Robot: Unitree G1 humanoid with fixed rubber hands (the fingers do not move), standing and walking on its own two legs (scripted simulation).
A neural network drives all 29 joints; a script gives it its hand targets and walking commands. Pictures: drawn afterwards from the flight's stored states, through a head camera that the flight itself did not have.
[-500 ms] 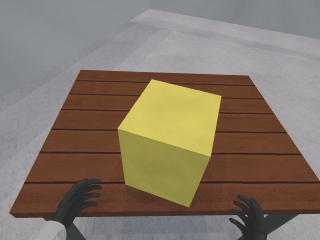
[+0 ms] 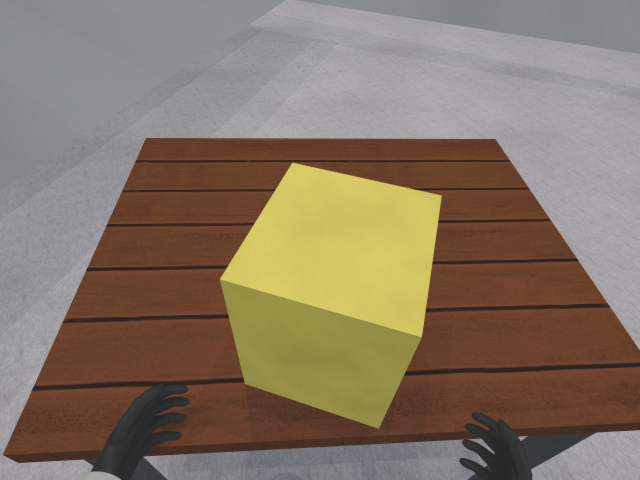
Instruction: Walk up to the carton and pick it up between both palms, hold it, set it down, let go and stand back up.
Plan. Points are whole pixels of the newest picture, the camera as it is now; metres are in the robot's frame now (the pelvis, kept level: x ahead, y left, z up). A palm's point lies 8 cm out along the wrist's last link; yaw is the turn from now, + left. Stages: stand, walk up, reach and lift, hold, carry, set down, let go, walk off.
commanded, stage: set down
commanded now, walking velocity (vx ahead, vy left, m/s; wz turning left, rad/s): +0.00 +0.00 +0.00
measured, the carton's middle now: (335, 296) +0.35 +0.03 +0.04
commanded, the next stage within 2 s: let go in 1.56 s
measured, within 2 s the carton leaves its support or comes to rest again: neither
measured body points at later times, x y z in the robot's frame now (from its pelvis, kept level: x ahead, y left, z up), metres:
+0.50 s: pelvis -0.02 +0.00 +0.00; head -0.06 +0.00 +0.45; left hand +0.16 +0.25 -0.02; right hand +0.14 -0.20 -0.04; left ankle -0.02 +0.08 -0.74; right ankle -0.03 -0.12 -0.74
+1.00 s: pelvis -0.03 -0.03 +0.00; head -0.07 -0.05 +0.45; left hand +0.16 +0.24 -0.02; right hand +0.14 -0.23 -0.07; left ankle -0.02 +0.08 -0.74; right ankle -0.03 -0.12 -0.74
